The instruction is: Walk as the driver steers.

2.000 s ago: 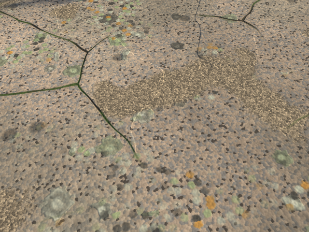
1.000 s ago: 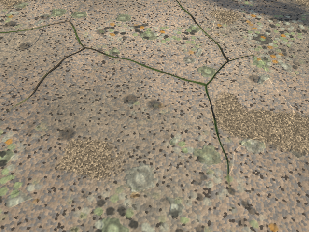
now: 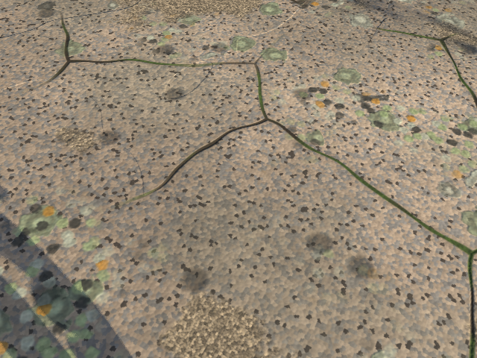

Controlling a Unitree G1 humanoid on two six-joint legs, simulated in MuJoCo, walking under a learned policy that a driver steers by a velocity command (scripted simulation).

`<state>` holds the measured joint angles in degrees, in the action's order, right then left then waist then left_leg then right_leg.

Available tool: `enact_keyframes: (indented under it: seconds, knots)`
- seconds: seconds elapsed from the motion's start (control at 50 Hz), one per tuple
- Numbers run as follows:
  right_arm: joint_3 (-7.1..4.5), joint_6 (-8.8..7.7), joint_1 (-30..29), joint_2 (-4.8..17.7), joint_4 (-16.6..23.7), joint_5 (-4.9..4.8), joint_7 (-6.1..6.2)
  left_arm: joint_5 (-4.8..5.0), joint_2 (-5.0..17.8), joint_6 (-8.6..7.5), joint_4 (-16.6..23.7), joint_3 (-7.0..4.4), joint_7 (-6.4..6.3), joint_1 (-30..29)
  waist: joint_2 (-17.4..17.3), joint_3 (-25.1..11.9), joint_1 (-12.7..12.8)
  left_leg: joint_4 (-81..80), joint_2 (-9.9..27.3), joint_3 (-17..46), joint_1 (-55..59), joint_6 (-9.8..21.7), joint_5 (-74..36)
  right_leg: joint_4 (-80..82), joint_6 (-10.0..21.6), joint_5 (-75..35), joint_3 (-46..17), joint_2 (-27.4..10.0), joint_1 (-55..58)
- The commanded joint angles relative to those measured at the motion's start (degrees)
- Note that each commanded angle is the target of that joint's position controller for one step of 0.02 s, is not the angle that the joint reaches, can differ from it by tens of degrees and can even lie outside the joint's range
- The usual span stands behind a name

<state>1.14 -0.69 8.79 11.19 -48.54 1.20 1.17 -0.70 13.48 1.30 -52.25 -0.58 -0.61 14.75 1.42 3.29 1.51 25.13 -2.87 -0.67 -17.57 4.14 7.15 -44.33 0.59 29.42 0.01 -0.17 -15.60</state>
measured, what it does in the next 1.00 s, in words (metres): walks ahead: right foot, then right foot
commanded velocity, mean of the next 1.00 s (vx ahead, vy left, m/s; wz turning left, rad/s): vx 0.31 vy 0.00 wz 0.02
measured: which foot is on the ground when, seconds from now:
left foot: down 0.00-0.90, up 0.92-1.00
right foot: up 0.00-0.12, down 0.14-0.44, up 0.46-0.88, down 0.90-1.00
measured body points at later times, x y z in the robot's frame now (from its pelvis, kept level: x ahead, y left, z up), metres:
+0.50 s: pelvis +0.08 +0.01 +0.00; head +0.08 +0.02 +0.45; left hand +0.07 +0.26 -0.16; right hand +0.10 -0.26 -0.14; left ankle +0.07 +0.08 -0.74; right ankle +0.00 -0.12 -0.71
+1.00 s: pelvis +0.32 -0.04 -0.01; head +0.35 -0.05 +0.44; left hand +0.44 +0.21 -0.14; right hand +0.29 -0.28 -0.17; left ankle +0.17 +0.08 -0.64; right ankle +0.39 -0.10 -0.74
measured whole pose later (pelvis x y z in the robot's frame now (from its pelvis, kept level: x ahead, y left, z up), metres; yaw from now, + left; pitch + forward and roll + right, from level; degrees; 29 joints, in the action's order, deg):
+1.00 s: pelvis +0.32 -0.04 -0.01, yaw +0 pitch -1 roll +0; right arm -2.1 -4.4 20.8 11.6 -60.8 1.0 -0.1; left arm -1.2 12.4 -3.6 -53.9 -3.4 0.7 7.7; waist -1.4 3.7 -1.7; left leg 65.8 -0.4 0.6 -14.6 5.1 20.4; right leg -30.6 6.1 10.4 6.9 2.6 -20.3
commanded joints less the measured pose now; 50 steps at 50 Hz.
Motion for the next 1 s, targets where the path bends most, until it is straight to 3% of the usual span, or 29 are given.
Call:
enact_keyframes:
  seconds: [0.02,0.1,0.14,0.16,0.18,0.2,0.24,0.26,0.3,0.32,0.38,0.42,0.44,0.46,0.48,0.5,0.52,0.56,0.62,0.7,0.78,0.84,0.88,0.9,0.92,0.94,0.96,0.98,1.0]
  knots:
    - [-1.62,-0.54,0.3,7.3,0.9,-0.03,0.64,-0.07,3.4,0.81,-1.1,-0.76,-0.63,6.6,-7.4,-7.2,0.7,-9.5,13.3,12.1,5.6,6.3,-14.7,2.9,-0.9,-3.0,-0.7,-0.3,2.8]
    - [-2.08,0.13,-0.4,8.1,-1.3,-0.50,0.51,-0.13,2.2,1.06,-3.2,-0.40,-1.18,5.9,-7.2,-5.7,1.1,-9.4,11.4,11.8,1.5,4.4,3.3,15.8,-0.5,-13.0,0.9,0.3,8.3]
    - [-2.11,0.51,1.1,7.3,-2.4,-0.76,0.29,-1.01,3.6,0.39,-3.7,-0.33,-1.29,5.1,-4.7,-3.0,0.3,-10.2,9.9,12.5,-3.5,0.5,15.4,22.6,0.6,-17.8,-3.6,-3.5,11.3]
    - [-2.36,0.73,2.5,7.1,-2.9,-0.96,0.07,-1.06,5.7,-0.11,-3.4,-0.55,-1.20,3.7,-2.4,-0.7,-1.5,-10.2,7.4,11.0,-3.5,-0.7,15.6,23.6,1.5,-14.2,-6.5,-5.8,7.7]
    - [-2.44,0.99,2.2,6.6,-3.8,-1.10,-0.06,-0.36,5.5,-0.46,-4.1,-0.59,-0.91,2.4,1.8,2.0,-1.7,-8.8,5.4,8.3,1.3,-1.0,10.6,25.4,2.2,-9.7,-7.4,-5.9,-0.1]
    - [-2.51,0.96,3.3,6.6,-4.8,-0.80,-0.14,-0.34,4.6,-0.99,-4.7,-0.41,-0.73,2.8,3.1,0.3,-1.9,-6.2,4.7,7.3,5.9,-0.7,10.3,27.7,2.2,-3.3,-7.8,-5.6,-2.1]
    - [-3.26,0.88,4.5,7.8,-5.7,-0.32,-0.40,-0.33,6.4,-1.28,-4.8,-1.26,-0.73,3.1,5.2,0.2,-2.0,-0.7,2.3,4.8,5.0,0.7,19.0,29.7,3.7,8.3,-9.3,-5.3,-2.7]
    - [-3.47,0.79,3.8,7.8,-5.6,0.05,-0.68,-0.28,6.8,-1.28,-4.8,-1.55,-0.75,3.7,5.4,1.9,-1.5,1.5,1.2,3.9,1.6,1.0,21.7,31.1,5.1,13.0,-11.7,-6.6,-2.3]
    - [-3.14,0.06,1.4,5.3,-4.9,0.49,-1.32,-0.23,8.1,-1.42,-5.5,-2.45,-0.88,5.8,8.2,4.8,-0.2,8.5,-0.6,-0.8,-5.3,0.4,16.2,35.6,8.5,16.0,-18.7,-12.3,1.6]
    - [-3.08,-0.47,1.0,4.8,-4.6,0.84,-1.58,-0.28,8.3,-1.65,-5.7,-2.84,-0.93,5.9,8.5,5.3,-0.1,11.8,0.8,-1.4,-6.8,0.3,13.3,36.8,10.0,14.2,-20.9,-14.9,2.6]
    - [-3.32,-2.16,2.2,4.9,-4.4,0.46,-2.12,-0.30,8.0,-2.64,-5.7,-3.41,-0.44,4.7,6.6,5.3,-1.5,8.2,2.2,-2.2,-4.3,1.0,15.0,35.0,10.6,7.8,-18.2,-14.7,3.1]
    - [-3.70,-2.93,9.1,4.6,-7.2,-0.14,-1.85,-0.07,7.2,-3.00,-5.1,-3.61,-0.15,2.6,4.3,4.6,-4.4,0.1,-0.1,-3.5,9.3,1.5,12.3,29.5,8.8,4.1,-12.5,-10.3,-3.5]
    - [-4.32,-3.39,15.3,6.4,-9.3,-0.04,-1.35,-0.26,6.0,-3.39,-4.3,-3.40,-0.10,1.3,0.4,3.4,-6.7,-3.6,2.7,1.9,18.3,2.2,13.8,22.4,7.4,1.1,-8.7,-7.5,-9.6]
    - [-5.70,-3.82,22.0,11.6,-10.8,0.23,-0.78,0.40,1.6,-3.94,-2.0,-2.21,0.56,-0.7,-13.4,1.4,-8.8,-13.4,14.4,22.9,26.6,6.3,28.1,5.1,4.4,-1.5,0.1,0.3,-20.8]
    - [-6.42,-3.55,27.2,13.9,-12.6,0.06,-0.98,-0.84,4.1,-4.26,-0.1,-2.84,0.84,-3.0,-16.4,1.7,-9.7,-18.4,23.8,37.5,27.7,10.7,30.0,-8.0,4.5,2.5,2.3,2.7,-27.7]
    - [-5.55,-3.48,22.5,10.9,-11.3,0.53,-0.92,-1.54,5.8,-4.32,-0.2,-3.37,1.09,-4.2,-7.5,3.7,-6.6,-16.7,23.4,34.2,24.0,11.1,26.5,-14.8,5.5,-0.9,-1.5,-0.8,-28.7]
    - [-5.14,-3.75,18.4,9.3,-9.9,0.50,-1.01,-1.10,4.3,-4.68,-0.9,-3.09,1.62,-3.6,-4.7,3.8,-4.5,-16.9,21.1,29.0,20.8,9.9,22.4,-16.0,5.7,-5.7,-2.4,-2.6,-27.3]
    - [-4.47,-4.50,15.3,7.6,-9.1,0.07,-0.74,-1.25,3.4,-4.99,-1.4,-3.00,2.45,-3.4,-4.5,2.8,-2.5,-18.7,17.3,20.8,19.0,7.6,13.2,-14.5,4.6,-12.6,-1.5,-4.6,-24.7]
    - [-3.78,-5.13,18.7,6.2,-11.0,-0.28,-0.37,-1.52,2.7,-4.11,-1.0,-2.90,2.89,-5.3,-5.5,1.6,-2.4,-17.9,14.6,12.7,20.4,7.2,-5.0,-12.4,2.2,-16.6,1.4,-4.1,-24.6]
    - [-3.34,-5.01,20.8,6.1,-12.3,-0.20,-0.20,-1.07,1.0,-3.63,2.7,-1.97,2.89,-14.6,-6.0,3.3,-3.8,-17.4,12.9,7.2,18.2,7.2,-14.5,-2.0,0.5,-21.1,4.3,-3.1,-23.8]
    - [-3.51,-5.06,21.5,7.2,-13.3,-0.05,-0.18,-0.43,1.4,-3.49,5.2,-1.69,2.61,-19.2,-7.4,4.3,-4.4,-17.1,13.9,5.4,17.1,6.9,-19.2,7.8,2.2,-24.2,6.1,-1.5,-17.0]
    - [-3.88,-5.09,19.1,8.4,-13.4,-0.08,0.00,-0.47,3.2,-3.94,4.4,-2.63,1.80,-14.1,-6.6,2.1,-0.8,-10.0,15.2,3.5,19.4,5.4,-35.4,10.8,5.3,-21.9,6.4,0.6,-8.6]
    - [-4.11,-4.72,17.4,9.0,-13.2,-0.14,-0.09,-0.80,5.4,-4.81,-0.8,-4.19,0.87,1.6,-4.1,-6.0,5.7,8.8,12.1,0.4,16.8,3.4,-40.7,15.5,7.6,-21.9,7.1,3.2,9.4]
    - [-3.57,-4.62,18.0,7.1,-12.0,-0.30,-0.32,-2.11,9.4,-5.28,-2.9,-5.45,0.24,11.1,0.2,-11.8,8.6,25.2,9.3,-1.3,6.0,2.5,-23.4,17.4,10.0,-12.8,-4.6,-7.2,22.9]
    - [-2.53,-4.43,24.6,0.0,-11.1,-1.70,-0.95,-2.87,14.6,-5.21,-3.0,-6.42,0.42,13.6,12.6,-17.9,4.4,46.5,-1.2,-2.6,-12.5,0.2,20.1,25.5,17.1,-3.8,-34.8,-23.7,34.4]
    - [-4.02,-4.28,21.4,5.8,-11.4,-0.53,-1.02,-0.37,12.6,-4.53,-2.7,-6.20,0.93,8.8,6.3,-15.3,3.9,51.9,0.1,4.7,-17.5,1.5,20.1,32.0,17.6,3.0,-41.6,-22.3,29.1]
    - [-4.55,-4.32,15.9,6.9,-9.6,-0.30,-1.23,0.14,8.7,-4.61,-1.3,-5.15,1.01,1.8,3.2,-6.2,1.2,51.2,3.7,4.1,-19.8,1.9,13.9,32.4,15.8,3.3,-31.5,-20.6,20.7]
    - [-4.40,-4.64,12.7,6.1,-8.9,-0.14,-1.45,0.07,5.2,-5.20,-0.9,-4.26,1.28,-1.3,0.1,-2.6,0.3,47.9,5.7,3.9,-17.8,2.0,9.8,34.1,14.4,-4.5,-24.7,-17.9,13.5]
    - [-4.44,-4.31,12.2,5.0,-9.0,0.26,-1.56,-0.11,3.7,-5.78,-1.4,-3.78,1.16,-1.9,0.2,-1.3,-1.4,45.0,7.2,3.9,-14.8,1.7,8.1,34.8,12.6,-11.1,-19.3,-15.3,9.3]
